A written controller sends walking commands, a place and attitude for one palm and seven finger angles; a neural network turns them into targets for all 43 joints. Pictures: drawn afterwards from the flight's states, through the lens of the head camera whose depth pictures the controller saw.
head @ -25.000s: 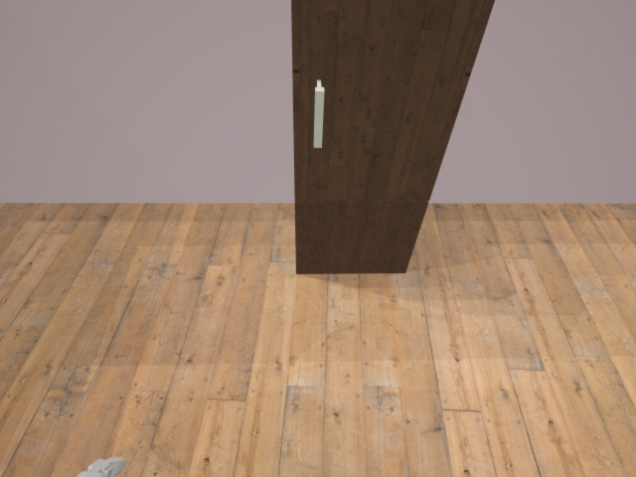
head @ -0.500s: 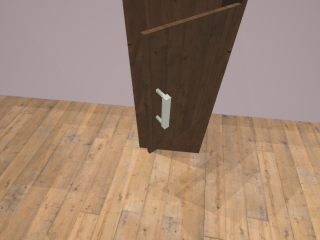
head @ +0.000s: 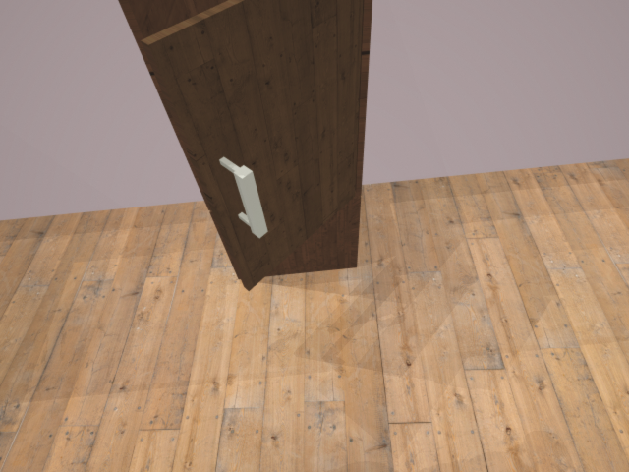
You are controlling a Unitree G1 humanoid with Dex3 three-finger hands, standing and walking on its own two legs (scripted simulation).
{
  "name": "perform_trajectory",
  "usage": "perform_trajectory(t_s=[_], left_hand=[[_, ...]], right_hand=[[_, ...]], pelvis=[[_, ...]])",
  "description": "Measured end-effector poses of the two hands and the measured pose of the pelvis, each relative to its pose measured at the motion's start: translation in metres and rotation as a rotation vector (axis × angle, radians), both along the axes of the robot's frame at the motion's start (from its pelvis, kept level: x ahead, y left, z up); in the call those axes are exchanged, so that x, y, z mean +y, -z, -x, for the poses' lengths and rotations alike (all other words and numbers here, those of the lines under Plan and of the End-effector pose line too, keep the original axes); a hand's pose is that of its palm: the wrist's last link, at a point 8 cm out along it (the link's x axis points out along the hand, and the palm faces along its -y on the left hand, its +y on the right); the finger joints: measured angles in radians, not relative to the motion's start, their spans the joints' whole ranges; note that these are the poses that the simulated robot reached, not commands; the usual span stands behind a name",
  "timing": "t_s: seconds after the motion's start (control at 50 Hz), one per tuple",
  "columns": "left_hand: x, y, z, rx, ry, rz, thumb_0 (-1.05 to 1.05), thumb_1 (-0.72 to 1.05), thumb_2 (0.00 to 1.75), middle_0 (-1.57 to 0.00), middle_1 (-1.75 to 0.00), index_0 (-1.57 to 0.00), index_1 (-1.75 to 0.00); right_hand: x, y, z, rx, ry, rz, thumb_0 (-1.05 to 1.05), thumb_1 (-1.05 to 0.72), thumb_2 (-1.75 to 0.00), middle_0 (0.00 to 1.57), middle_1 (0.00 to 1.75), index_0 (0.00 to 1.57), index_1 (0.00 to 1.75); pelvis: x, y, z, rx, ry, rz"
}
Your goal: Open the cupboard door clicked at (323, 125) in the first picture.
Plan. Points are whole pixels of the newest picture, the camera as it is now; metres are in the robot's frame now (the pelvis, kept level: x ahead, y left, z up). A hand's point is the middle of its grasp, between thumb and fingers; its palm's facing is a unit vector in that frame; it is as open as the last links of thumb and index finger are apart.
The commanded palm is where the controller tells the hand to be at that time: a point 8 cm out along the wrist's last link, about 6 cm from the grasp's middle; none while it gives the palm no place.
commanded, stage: walk to a spot facing it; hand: left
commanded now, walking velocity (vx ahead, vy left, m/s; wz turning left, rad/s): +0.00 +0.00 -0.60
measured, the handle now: (244, 198) +0.53 +0.17 -0.02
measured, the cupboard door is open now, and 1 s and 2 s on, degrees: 43 43 43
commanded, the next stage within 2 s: none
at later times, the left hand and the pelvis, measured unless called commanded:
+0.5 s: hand out of the picture +0.09 +0.19 -0.15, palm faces -0.15 -0.96 -0.23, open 7.4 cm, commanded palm none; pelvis +0.03 +0.01 +0.02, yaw -15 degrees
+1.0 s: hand (237, 388) +0.25 +0.16 -0.15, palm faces -0.57 -0.79 -0.22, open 7.4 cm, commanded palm none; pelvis +0.05 +0.04 +0.02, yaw -35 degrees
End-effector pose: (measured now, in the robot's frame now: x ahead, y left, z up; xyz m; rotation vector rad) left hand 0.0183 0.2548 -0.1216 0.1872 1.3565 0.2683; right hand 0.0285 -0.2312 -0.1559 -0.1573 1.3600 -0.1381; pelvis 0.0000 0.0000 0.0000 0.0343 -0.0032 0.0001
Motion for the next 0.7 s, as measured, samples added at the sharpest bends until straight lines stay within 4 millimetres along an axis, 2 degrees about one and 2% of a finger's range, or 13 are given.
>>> perform_trajectory(t_s=[0.06,0.18,0.26,0.34,0.44,0.56,0.62,0.7], left_hand=[[-0.007,-0.005,-0.016,-0.036,0.031,-0.024,0.0,0.91,0.9,-0.2,-0.3,-0.19,-0.3],[-0.028,-0.015,-0.035,-0.032,0.096,-0.009,0.0,0.91,0.9,-0.2,-0.3,-0.2,-0.3],[-0.037,-0.016,-0.045,-0.024,0.137,0.013,0.0,0.91,0.9,-0.2,-0.3,-0.2,-0.3],[-0.039,-0.013,-0.053,-0.021,0.168,0.035,0.0,0.91,0.9,-0.2,-0.3,-0.2,-0.3],[-0.03,-0.007,-0.064,-0.008,0.213,0.056,0.0,0.9,0.9,-0.2,-0.3,-0.2,-0.3],[0.0,0.004,-0.089,0.013,0.277,0.063,0.0,0.9,0.9,-0.2,-0.3,-0.2,-0.3],[0.019,0.016,-0.112,0.01,0.311,0.067,0.0,0.9,0.9,-0.2,-0.3,-0.2,-0.3],[0.031,0.014,-0.151,-0.019,0.393,0.068,0.0,0.91,0.9,-0.2,-0.3,-0.2,-0.3]], right_hand=[[-0.016,-0.002,-0.008,-0.009,0.027,0.0,0.01,-0.91,-0.9,0.2,0.3,0.2,0.3],[-0.042,-0.025,-0.038,-0.107,0.074,0.024,0.01,-0.91,-0.9,0.19,0.3,0.2,0.3],[-0.051,-0.035,-0.055,-0.174,0.108,0.048,0.01,-0.91,-0.9,0.19,0.3,0.19,0.3],[-0.052,-0.042,-0.065,-0.21,0.133,0.07,0.01,-0.91,-0.9,0.19,0.3,0.19,0.3],[-0.042,-0.05,-0.072,-0.241,0.163,0.086,0.01,-0.91,-0.9,0.19,0.3,0.19,0.3],[-0.015,-0.057,-0.074,-0.273,0.214,0.104,0.01,-0.91,-0.9,0.19,0.3,0.19,0.3],[0.0,-0.054,-0.064,-0.284,0.244,0.134,0.01,-0.91,-0.9,0.2,0.3,0.2,0.3],[0.021,-0.06,-0.031,-0.201,0.274,0.149,0.01,-0.91,-0.9,0.2,0.3,0.2,0.3]], pelvis=[[-0.011,-0.002,0.0,-0.003,0.013,0.003],[-0.022,-0.017,-0.004,0.017,0.093,-0.013],[-0.022,-0.02,-0.008,0.023,0.141,-0.008],[-0.017,-0.02,-0.013,0.024,0.183,0.002],[-0.005,-0.02,-0.021,0.025,0.233,0.012],[0.02,-0.016,-0.033,0.035,0.299,0.024],[0.036,-0.006,-0.042,0.049,0.324,0.051],[0.047,-0.013,-0.046,0.035,0.394,0.057]])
